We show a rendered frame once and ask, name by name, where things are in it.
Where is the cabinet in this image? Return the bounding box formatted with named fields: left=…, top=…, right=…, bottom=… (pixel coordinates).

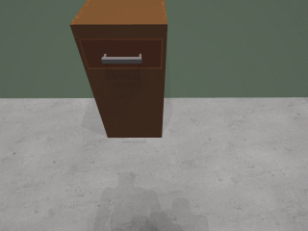
left=69, top=0, right=167, bottom=138

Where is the drawer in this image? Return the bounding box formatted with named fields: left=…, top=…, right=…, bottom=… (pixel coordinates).
left=80, top=38, right=162, bottom=68

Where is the handle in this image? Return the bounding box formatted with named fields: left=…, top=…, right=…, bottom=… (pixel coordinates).
left=101, top=54, right=142, bottom=64

